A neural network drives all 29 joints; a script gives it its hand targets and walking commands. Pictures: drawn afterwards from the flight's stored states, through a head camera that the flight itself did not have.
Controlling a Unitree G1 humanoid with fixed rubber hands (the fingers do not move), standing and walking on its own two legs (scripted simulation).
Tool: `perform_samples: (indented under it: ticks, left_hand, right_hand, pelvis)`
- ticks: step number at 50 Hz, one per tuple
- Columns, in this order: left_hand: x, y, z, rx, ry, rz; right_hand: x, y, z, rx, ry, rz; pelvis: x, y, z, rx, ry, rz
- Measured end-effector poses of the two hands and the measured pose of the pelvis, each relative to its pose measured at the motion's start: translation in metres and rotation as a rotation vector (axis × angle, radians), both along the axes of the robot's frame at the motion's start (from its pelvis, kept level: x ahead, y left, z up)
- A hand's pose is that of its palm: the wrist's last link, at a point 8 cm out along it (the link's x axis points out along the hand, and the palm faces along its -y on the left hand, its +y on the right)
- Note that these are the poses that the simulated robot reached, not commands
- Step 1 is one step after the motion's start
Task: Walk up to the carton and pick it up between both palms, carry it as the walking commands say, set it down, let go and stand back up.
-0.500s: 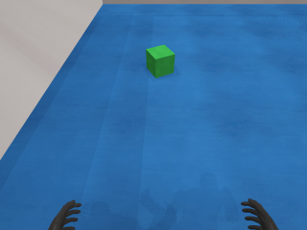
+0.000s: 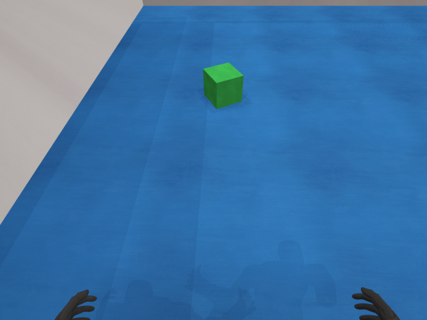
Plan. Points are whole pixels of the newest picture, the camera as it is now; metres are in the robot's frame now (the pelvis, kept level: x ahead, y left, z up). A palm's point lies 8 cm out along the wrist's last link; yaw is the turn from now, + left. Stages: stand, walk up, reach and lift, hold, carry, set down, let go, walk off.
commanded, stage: stand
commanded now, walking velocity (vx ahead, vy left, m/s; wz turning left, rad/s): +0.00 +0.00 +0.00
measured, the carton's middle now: (222, 85) +1.89 -0.05 -0.64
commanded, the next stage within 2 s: walk up in 0.58 s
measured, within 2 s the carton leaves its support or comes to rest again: neither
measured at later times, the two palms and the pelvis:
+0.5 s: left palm out of the picture +0.12 +0.31 -0.07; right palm out of the picture +0.12 -0.31 -0.07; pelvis +0.00 +0.00 +0.02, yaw +0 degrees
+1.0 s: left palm (46, 313) +0.17 +0.31 -0.04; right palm out of the picture +0.09 -0.40 -0.06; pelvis +0.03 -0.03 +0.01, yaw -3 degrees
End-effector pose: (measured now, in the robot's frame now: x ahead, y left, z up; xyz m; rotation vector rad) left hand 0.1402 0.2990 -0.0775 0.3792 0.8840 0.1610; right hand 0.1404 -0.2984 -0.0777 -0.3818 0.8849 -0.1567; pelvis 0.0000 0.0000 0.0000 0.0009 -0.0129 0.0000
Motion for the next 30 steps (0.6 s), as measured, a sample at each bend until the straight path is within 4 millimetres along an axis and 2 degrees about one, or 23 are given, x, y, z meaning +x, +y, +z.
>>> perform_samples:
  ticks: [30]
  left_hand:
    - [-0.027, 0.008, 0.003, 0.001, 0.145, 0.054]
  right_hand:
    - [-0.028, -0.010, 0.003, -0.001, 0.147, -0.060]
  pelvis:
    - [-0.002, 0.000, 0.022, 0.000, -0.025, 0.001]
